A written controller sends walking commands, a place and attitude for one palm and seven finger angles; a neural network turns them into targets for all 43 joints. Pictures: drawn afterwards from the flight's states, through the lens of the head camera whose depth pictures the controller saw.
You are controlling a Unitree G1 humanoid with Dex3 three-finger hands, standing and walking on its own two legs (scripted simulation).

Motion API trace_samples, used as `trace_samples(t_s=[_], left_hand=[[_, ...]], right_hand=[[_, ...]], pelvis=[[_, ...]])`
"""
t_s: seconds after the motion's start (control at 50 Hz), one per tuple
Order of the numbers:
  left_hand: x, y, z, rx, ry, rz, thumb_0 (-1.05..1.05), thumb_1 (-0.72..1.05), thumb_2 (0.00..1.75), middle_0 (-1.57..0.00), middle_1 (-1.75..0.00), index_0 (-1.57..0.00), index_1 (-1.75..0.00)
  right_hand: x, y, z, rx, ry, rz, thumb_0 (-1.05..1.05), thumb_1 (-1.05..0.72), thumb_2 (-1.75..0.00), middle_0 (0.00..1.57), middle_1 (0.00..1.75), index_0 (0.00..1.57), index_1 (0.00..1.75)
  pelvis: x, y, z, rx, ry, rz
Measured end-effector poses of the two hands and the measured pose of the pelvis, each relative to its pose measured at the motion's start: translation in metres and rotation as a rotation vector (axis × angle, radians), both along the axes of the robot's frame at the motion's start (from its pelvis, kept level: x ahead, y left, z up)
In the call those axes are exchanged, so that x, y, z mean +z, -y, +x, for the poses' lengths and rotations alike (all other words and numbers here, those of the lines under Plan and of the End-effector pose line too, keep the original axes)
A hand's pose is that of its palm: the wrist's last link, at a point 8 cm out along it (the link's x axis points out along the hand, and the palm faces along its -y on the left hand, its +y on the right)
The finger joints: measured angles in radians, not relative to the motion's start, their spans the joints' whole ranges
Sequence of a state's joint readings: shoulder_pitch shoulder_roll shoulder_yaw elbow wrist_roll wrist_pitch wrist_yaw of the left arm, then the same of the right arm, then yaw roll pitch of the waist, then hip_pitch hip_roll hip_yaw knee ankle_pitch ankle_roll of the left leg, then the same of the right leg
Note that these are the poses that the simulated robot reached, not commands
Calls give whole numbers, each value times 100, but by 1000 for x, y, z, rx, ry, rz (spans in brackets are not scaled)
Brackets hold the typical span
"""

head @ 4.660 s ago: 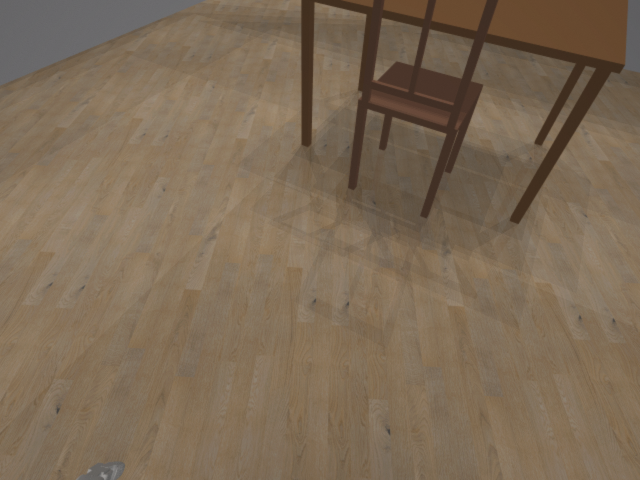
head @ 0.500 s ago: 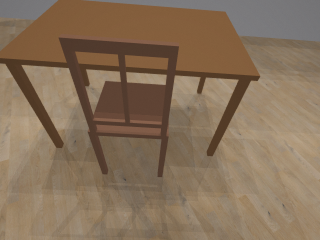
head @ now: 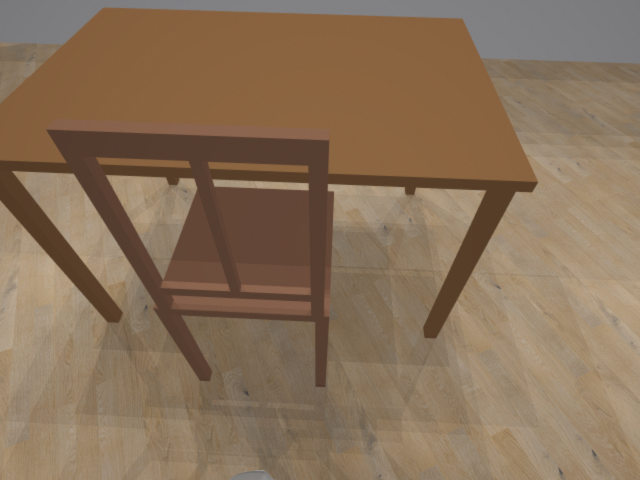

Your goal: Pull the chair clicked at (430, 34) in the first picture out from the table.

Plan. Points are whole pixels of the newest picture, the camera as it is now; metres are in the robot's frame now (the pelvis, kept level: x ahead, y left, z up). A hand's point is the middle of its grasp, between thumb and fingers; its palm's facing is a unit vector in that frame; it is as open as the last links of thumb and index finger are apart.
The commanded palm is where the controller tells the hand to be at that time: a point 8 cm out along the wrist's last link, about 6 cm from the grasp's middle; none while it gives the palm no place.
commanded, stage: come to a stop and stand still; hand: left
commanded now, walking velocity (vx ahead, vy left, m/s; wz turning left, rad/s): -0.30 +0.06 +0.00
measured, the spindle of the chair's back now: (220, 234) +0.51 +0.21 -0.05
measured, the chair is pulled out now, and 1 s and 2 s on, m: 0.00 0.00 0.00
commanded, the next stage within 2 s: look again from close up in 1.72 s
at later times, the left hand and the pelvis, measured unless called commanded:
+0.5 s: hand out of the picture +0.05 +0.19 -0.18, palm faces +0.00 -0.95 -0.30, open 7.4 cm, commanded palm none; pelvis +0.02 -0.02 -0.02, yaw -2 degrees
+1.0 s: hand out of the picture +0.06 +0.14 -0.18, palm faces -0.01 -0.98 -0.21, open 7.3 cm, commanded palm none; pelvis +0.02 -0.04 -0.01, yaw +0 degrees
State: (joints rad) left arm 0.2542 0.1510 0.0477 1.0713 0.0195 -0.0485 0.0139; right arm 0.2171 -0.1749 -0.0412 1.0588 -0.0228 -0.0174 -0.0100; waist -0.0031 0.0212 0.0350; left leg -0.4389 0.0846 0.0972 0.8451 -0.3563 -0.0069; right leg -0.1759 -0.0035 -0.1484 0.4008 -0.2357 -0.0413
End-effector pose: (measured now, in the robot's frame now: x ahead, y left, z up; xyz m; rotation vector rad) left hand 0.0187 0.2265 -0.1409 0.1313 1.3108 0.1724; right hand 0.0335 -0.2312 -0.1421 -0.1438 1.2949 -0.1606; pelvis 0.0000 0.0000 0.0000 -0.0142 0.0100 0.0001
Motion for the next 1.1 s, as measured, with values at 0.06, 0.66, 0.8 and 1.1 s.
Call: trace_samples(t_s=[0.06, 0.66, 0.8, 1.1], left_hand=[[-9, 1, -2, 18, -49, -29, -1, 92, 90, -20, -30, -20, -30], [-8, 15, 42, -72, 67, 61, 0, 90, 90, -20, -30, -20, -30], [-2, 34, 51, -81, 102, 24, 0, 91, 90, -20, -30, -20, -30], [-7, 39, 27, -43, -32, 2, 0, 91, 90, -20, -30, -20, -30]], right_hand=[[6, -5, 46, 36, 71, -22, 0, -92, -90, 20, 30, 20, 30], [-14, 46, -2, -29, 11, -34, 0, -91, -90, 20, 30, 20, 30], [-10, 41, -41, -26, -94, -4, 1, -91, -90, 20, 30, 20, 30], [-9, 19, -16, -11, -113, 41, 1, -91, -90, 20, 30, 20, 30]], pelvis=[[-2, -6, 16, -7, 10, -15], [-19, 27, 10, -4, 51, 16], [-11, 37, 9, -1, 27, 19], [-5, 38, 31, -10, 19, 18]])
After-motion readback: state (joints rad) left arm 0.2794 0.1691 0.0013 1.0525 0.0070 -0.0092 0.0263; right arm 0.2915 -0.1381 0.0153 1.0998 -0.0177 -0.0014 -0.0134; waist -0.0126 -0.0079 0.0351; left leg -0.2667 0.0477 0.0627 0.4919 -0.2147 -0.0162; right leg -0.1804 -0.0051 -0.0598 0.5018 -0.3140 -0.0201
